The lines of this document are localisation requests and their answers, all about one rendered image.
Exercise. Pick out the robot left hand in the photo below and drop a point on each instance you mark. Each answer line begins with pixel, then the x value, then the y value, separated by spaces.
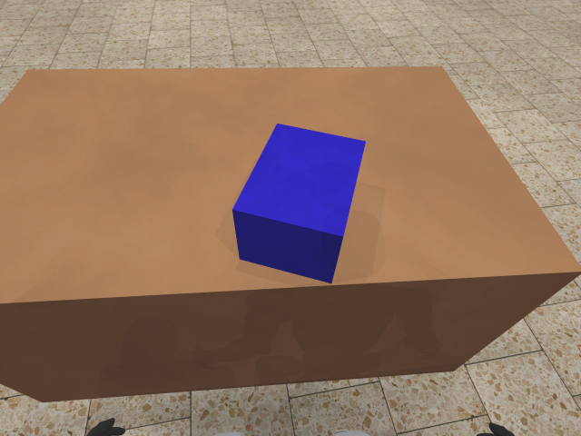
pixel 105 428

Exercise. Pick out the carton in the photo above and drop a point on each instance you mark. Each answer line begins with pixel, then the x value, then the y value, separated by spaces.
pixel 292 213

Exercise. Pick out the pedestal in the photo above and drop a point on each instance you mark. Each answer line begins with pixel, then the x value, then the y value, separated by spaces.
pixel 120 272

